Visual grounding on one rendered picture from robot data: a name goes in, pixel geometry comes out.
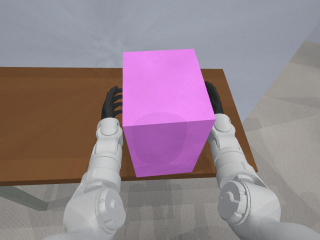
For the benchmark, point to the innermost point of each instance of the right robot forearm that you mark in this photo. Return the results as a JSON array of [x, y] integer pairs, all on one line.
[[227, 154]]

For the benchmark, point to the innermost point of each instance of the left robot forearm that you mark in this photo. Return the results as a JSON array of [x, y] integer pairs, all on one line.
[[105, 161]]

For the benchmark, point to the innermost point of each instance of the carton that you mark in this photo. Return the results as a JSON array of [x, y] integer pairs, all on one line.
[[167, 114]]

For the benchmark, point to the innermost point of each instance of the table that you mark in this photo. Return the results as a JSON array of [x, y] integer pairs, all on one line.
[[48, 124]]

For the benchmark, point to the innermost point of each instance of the left robot hand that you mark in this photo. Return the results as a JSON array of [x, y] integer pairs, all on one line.
[[109, 106]]

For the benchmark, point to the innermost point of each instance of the right robot hand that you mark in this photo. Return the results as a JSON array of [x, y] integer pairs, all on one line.
[[214, 98]]

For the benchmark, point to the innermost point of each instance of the robot left upper arm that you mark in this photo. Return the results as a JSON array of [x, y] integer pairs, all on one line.
[[95, 215]]

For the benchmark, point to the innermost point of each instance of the robot right upper arm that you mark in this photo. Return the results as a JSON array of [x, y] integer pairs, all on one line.
[[253, 212]]

